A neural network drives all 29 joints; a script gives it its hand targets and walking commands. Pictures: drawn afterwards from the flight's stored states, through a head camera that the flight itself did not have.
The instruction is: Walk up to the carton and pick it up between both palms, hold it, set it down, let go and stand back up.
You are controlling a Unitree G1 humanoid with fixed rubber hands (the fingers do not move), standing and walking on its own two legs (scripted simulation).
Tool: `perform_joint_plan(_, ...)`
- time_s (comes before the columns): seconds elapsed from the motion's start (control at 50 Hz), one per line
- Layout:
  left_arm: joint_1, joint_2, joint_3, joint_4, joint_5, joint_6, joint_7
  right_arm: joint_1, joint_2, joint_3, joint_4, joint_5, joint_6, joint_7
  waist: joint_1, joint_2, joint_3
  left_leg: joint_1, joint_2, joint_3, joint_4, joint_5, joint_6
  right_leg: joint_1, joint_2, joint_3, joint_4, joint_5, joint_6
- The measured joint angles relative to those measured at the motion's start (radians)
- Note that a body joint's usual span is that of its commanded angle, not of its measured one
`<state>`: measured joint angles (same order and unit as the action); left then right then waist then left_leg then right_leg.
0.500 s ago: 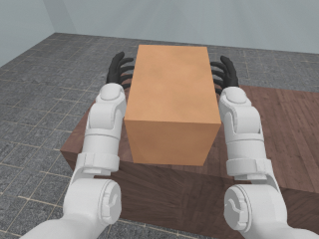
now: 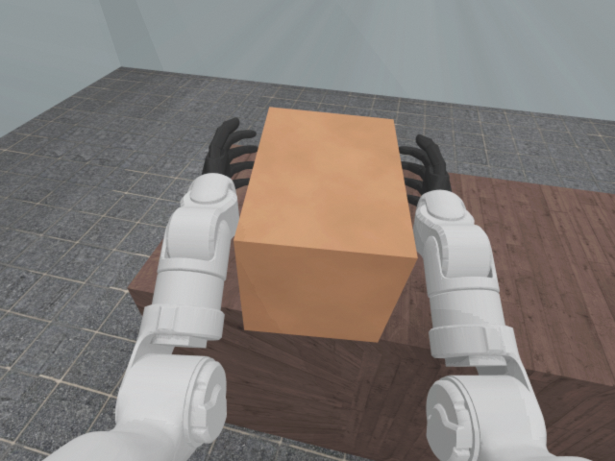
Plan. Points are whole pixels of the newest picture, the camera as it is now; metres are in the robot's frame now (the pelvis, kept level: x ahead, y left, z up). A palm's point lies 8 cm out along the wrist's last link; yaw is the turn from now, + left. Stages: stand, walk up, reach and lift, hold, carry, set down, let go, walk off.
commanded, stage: hold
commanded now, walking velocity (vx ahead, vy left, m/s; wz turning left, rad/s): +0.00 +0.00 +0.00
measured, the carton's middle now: (321, 220) +0.38 +0.01 +0.15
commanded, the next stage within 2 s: none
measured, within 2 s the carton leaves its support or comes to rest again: neither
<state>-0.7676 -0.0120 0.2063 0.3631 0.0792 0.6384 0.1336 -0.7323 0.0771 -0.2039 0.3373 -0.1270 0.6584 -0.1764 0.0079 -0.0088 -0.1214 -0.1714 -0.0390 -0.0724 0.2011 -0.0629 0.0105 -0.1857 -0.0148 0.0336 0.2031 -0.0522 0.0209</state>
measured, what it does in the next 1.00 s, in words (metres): stands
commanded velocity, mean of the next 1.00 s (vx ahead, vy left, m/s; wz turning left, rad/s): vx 0.00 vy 0.00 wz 0.00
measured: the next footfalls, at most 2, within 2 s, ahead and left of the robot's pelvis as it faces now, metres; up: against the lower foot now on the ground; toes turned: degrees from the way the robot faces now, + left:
none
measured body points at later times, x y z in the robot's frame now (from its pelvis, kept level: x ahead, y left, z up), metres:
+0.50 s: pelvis +0.01 -0.01 +0.00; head -0.01 -0.01 +0.45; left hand +0.39 +0.13 +0.18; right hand +0.39 -0.14 +0.17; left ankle +0.02 +0.11 -0.75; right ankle +0.03 -0.13 -0.75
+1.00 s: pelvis +0.01 -0.01 +0.00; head -0.01 -0.01 +0.45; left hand +0.42 +0.11 +0.21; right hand +0.41 -0.15 +0.21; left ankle +0.02 +0.11 -0.75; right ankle +0.03 -0.13 -0.75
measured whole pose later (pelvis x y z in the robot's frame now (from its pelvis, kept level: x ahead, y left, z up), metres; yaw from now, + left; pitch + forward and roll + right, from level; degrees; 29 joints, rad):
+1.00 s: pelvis +0.01 -0.01 +0.00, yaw -1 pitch +2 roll +0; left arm -0.80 -0.03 0.21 0.39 0.09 0.56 0.15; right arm -0.79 0.04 -0.21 0.35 -0.09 0.62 -0.18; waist -0.02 0.00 -0.10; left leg -0.16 -0.02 -0.06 0.20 -0.07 0.00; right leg -0.18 0.00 0.04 0.19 -0.06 0.01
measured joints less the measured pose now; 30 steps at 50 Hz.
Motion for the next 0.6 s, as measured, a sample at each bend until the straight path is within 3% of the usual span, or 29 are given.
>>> perform_joint_plan(0.12, -0.015, -0.029, 0.042, 0.094, 0.032, -0.054, -0.001, -0.03, -0.002, -0.047, 0.08, -0.015, -0.026, 0.023, -0.016, 0.009, 0.024, -0.001, 0.002, 0.004, 0.035, -0.021, 0.001, 0.0, 0.003, 0.003, 0.029, -0.018, 0.0)
perform_joint_plan(0.24, -0.014, -0.021, 0.008, -0.011, 0.002, -0.078, 0.015, -0.034, -0.034, -0.002, -0.017, 0.031, -0.047, 0.009, -0.023, 0.013, 0.034, 0.0, 0.011, 0.009, 0.01, -0.011, -0.005, 0.0, 0.012, 0.008, 0.001, -0.002, -0.005)
perform_joint_plan(0.42, 0.111, -0.064, 0.009, -0.065, 0.043, 0.007, -0.003, 0.091, 0.003, 0.02, -0.049, 0.006, 0.019, 0.019, -0.001, 0.009, 0.037, 0.12, 0.025, 0.013, -0.077, 0.006, -0.012, 0.113, 0.021, 0.013, -0.075, 0.014, -0.015)
perform_joint_plan(0.6, 0.064, 0.005, -0.028, -0.124, -0.01, -0.027, -0.003, 0.037, -0.015, 0.063, -0.108, 0.028, -0.01, -0.019, 0.008, 0.003, 0.049, 0.015, 0.014, 0.005, -0.041, 0.026, -0.01, 0.008, 0.012, 0.004, -0.03, 0.023, -0.009)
